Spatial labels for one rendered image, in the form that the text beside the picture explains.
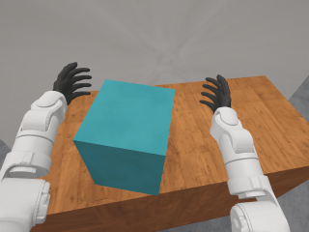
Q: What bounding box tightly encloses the right robot forearm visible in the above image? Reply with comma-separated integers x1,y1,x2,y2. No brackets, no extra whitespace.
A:
210,106,291,232

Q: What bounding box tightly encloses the robot right upper arm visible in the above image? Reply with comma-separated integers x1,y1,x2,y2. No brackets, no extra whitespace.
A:
230,200,290,232

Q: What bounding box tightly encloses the robot left upper arm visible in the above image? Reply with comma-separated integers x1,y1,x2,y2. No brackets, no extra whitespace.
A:
0,177,50,232

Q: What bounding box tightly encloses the carton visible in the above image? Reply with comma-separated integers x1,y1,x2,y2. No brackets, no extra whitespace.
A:
73,79,175,196

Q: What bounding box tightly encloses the left robot forearm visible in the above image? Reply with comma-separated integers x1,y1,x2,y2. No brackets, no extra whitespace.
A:
0,91,68,183

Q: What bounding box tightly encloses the robot right hand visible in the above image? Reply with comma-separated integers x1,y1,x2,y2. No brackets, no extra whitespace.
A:
199,74,232,114

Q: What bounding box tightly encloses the robot left hand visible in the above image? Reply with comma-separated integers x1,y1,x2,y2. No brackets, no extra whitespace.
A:
52,62,92,105

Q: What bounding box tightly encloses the pedestal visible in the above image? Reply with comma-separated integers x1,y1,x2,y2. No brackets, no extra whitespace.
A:
30,75,309,232

